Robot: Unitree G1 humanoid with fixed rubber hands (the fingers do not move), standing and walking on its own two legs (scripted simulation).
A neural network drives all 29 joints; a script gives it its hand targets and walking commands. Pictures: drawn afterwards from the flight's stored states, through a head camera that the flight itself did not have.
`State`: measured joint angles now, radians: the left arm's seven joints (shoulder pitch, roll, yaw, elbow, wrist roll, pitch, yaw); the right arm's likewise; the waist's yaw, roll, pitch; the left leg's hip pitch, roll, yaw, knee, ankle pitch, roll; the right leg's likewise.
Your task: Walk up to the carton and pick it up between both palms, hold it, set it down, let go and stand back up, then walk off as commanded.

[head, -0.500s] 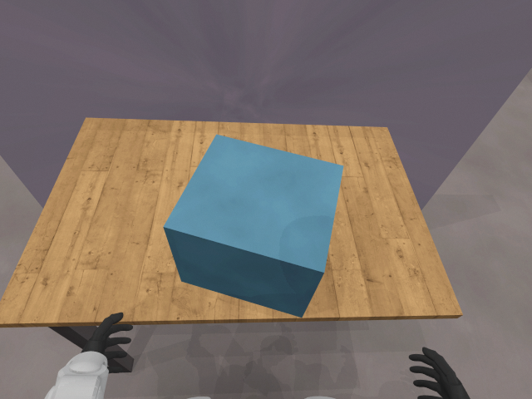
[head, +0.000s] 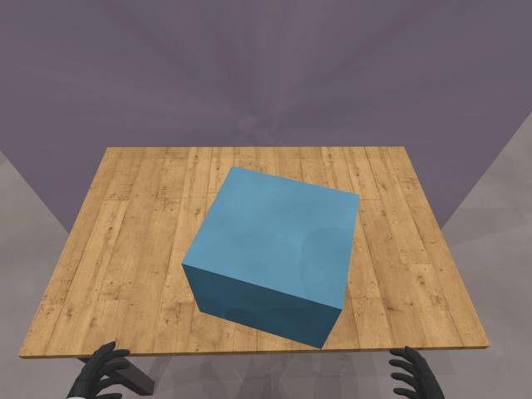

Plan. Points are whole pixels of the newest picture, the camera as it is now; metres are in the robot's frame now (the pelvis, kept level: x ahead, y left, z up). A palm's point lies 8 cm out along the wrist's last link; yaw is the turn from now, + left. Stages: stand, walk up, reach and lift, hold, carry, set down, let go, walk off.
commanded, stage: reach and lift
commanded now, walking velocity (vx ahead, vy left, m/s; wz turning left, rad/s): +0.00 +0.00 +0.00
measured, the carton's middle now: (275, 256) +0.37 +0.00 -0.05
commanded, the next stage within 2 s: none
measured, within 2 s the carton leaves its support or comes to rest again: neither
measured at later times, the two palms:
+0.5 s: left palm (78, 393) +0.15 +0.28 -0.05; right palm out of the picture +0.12 -0.19 -0.05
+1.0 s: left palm out of the picture +0.13 +0.28 -0.02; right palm out of the picture +0.13 -0.16 -0.03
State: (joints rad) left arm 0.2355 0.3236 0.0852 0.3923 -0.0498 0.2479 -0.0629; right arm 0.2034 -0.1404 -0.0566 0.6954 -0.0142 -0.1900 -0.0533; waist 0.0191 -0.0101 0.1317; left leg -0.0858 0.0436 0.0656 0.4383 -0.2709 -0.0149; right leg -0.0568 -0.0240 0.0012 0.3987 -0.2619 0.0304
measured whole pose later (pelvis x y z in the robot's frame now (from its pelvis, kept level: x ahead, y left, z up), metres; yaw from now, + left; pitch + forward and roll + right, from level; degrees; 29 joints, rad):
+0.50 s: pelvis -0.01 +0.01 +0.00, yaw -1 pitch -6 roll -1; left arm 0.29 0.34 0.04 0.40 -0.15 -0.04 -0.14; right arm 0.37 -0.06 -0.03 0.46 0.08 -0.27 -0.12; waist 0.02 0.00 0.13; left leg -0.04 0.04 0.09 0.39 -0.25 0.00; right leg 0.00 -0.03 0.02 0.31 -0.21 0.04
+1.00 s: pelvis -0.02 +0.01 +0.00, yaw +0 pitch -7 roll -2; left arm 0.30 0.45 -0.06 0.35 -0.29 -0.25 -0.16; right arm 0.39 0.03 0.03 0.33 0.16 -0.29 -0.21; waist 0.06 -0.03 0.11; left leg -0.11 0.05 0.06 0.50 -0.27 0.00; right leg -0.05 -0.02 0.00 0.40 -0.23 0.03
